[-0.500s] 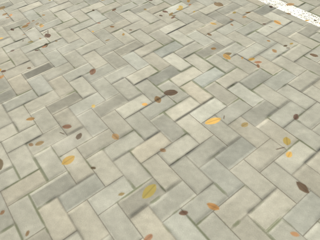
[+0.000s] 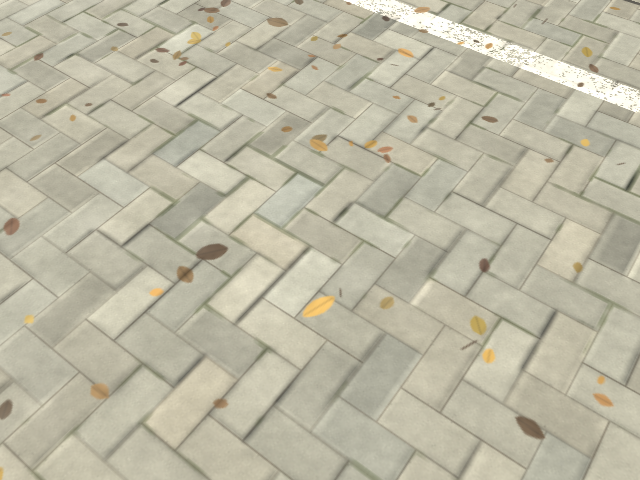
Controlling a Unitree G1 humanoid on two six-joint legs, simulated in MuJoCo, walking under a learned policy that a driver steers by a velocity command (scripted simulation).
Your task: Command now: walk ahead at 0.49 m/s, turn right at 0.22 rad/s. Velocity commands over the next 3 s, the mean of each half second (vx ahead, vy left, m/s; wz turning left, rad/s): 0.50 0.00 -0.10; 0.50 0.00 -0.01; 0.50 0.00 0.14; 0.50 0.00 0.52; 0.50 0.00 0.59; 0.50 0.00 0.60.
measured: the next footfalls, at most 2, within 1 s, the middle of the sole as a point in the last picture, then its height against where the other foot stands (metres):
right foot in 0.36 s outside the picture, level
left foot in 0.92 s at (304, 390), level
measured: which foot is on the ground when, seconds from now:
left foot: down 0.00-0.36, up 0.38-0.90, down 0.92-1.00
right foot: up 0.00-0.34, down 0.36-0.94, up 0.96-1.00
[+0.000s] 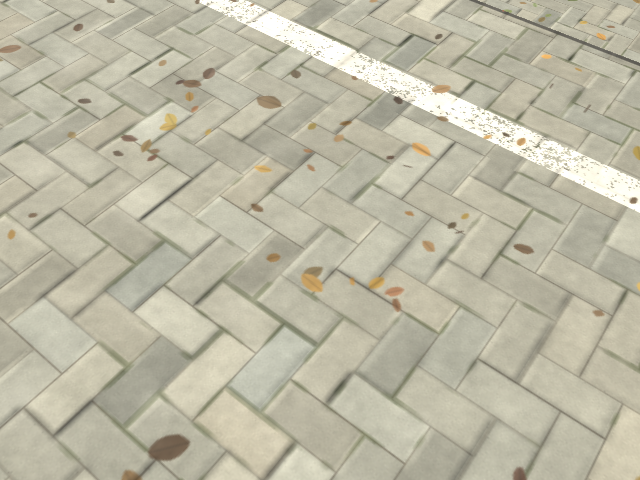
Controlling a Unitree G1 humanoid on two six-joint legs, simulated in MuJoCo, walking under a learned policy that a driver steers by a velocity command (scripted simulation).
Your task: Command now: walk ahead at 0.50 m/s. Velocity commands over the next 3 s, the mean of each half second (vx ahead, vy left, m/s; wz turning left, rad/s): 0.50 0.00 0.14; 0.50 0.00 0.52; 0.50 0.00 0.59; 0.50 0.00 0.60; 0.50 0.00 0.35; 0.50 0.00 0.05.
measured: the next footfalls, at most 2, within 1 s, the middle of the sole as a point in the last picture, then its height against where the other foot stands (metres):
right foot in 0.46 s outside the picture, level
left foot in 0.98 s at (253, 402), level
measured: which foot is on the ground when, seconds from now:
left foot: down 0.00-0.46, up 0.48-0.96, down 0.98-1.00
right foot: up 0.00-0.44, down 0.46-1.00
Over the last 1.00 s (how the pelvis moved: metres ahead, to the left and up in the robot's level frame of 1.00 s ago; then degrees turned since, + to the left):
0.54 -0.03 -0.01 -1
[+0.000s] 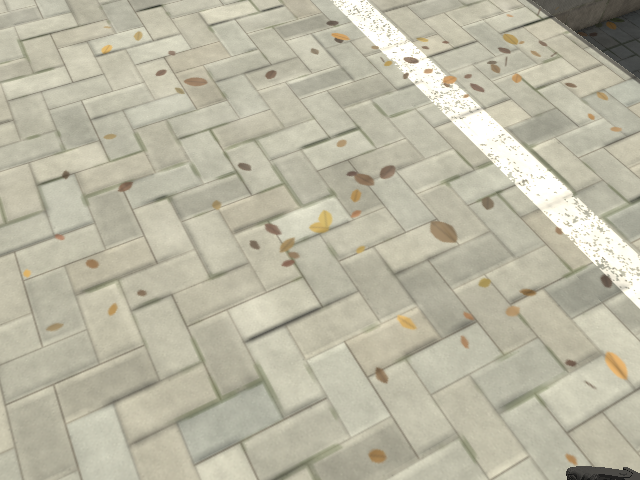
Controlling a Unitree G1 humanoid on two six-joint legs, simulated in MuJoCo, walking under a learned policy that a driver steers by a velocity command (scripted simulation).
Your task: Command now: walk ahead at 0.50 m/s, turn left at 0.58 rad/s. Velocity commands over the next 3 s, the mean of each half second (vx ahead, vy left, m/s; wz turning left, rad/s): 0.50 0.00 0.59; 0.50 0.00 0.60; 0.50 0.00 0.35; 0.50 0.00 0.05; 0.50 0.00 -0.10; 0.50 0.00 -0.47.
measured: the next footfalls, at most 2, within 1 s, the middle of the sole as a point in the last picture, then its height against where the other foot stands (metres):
right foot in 0.50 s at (371, 468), level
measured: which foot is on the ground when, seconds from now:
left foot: down 0.00-0.50, up 0.52-1.00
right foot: down 0.00-0.00, up 0.02-0.48, down 0.50-1.00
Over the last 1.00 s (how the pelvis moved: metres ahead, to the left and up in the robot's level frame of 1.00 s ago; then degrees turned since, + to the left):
0.51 0.05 -0.01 23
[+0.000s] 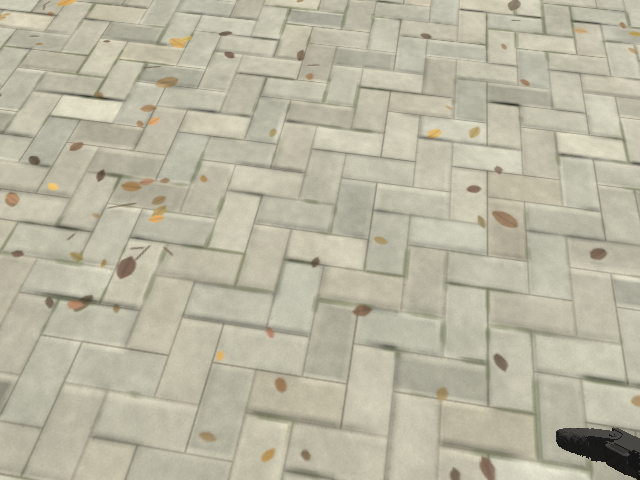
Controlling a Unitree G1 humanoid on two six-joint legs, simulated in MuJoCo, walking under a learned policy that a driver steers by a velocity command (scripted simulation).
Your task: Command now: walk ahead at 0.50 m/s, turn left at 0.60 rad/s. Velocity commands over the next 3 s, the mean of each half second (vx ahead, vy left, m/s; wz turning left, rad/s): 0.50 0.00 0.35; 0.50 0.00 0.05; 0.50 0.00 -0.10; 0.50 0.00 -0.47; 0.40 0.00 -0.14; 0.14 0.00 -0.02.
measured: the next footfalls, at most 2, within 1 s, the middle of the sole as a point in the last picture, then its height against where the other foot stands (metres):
left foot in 0.02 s outside the picture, level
right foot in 0.54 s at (391, 452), level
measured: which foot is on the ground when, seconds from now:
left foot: up 0.00-0.00, down 0.02-0.54, up 0.56-1.00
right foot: down 0.00-0.02, up 0.04-0.52, down 0.54-1.00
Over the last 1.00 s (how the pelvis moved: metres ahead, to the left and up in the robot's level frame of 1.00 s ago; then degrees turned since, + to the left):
0.52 0.12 0.01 36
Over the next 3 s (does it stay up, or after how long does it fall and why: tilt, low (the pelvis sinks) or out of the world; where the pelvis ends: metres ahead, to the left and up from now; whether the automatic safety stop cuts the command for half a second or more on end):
stays up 1.49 0.04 0.02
